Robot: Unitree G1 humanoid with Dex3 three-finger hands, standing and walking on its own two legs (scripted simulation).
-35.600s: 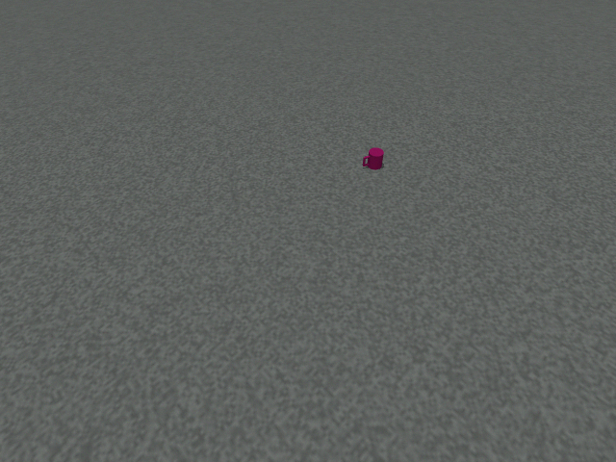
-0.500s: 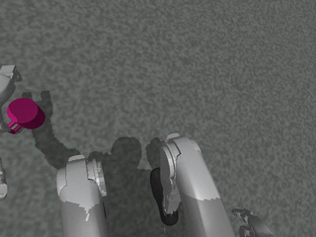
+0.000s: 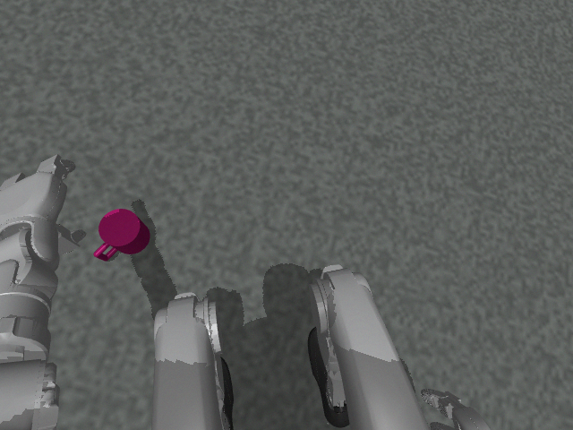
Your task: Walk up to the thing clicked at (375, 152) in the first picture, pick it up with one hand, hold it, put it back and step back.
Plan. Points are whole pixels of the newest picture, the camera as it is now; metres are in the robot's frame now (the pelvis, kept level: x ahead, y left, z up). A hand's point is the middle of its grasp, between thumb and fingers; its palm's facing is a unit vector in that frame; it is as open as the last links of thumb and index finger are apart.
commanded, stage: home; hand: left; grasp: from above
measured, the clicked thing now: (119, 238) +0.46 +0.29 -0.37
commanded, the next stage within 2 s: none
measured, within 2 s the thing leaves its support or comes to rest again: neither
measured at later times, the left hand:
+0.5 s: hand (34, 351) +0.26 +0.21 +0.08, palm faces -0.02 -0.91 -0.41, open 7.5 cm
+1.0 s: hand out of the picture +0.22 +0.19 +0.26, palm faces +0.17 -0.96 -0.21, open 7.4 cm
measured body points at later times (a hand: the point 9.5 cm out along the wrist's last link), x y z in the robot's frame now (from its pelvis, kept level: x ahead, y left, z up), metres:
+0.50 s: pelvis +0.01 -0.01 +0.18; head +0.13 +0.02 +0.61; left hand +0.26 +0.26 +0.11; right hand +0.24 -0.23 +0.09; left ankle +0.06 +0.11 -0.37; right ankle +0.10 -0.14 -0.37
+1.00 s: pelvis +0.08 -0.01 +0.30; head +0.09 +0.00 +0.75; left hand +0.21 +0.24 +0.28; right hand +0.25 -0.24 +0.24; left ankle +0.06 +0.11 -0.37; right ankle +0.10 -0.14 -0.37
